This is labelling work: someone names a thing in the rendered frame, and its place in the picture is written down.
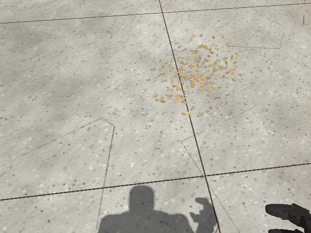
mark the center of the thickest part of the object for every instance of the robot right hand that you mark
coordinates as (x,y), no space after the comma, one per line
(297,215)

